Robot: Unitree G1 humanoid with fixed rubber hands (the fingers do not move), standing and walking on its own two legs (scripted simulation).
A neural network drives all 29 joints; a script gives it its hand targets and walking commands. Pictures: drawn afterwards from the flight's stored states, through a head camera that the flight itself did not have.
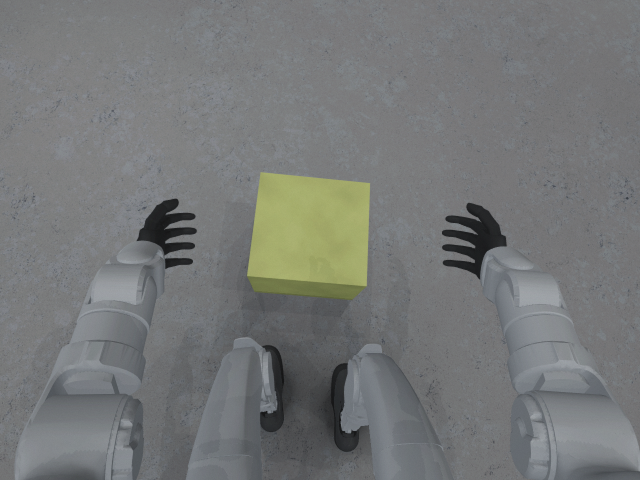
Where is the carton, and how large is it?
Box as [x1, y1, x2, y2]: [247, 172, 369, 299]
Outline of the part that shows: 261,172 247,276 254,291 352,299 366,286 369,183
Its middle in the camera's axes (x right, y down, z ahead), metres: -0.02 +0.01 +1.01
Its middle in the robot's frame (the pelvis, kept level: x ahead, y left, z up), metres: +0.54 -0.03 -0.56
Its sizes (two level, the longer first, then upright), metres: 0.271 0.259 0.213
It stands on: the floor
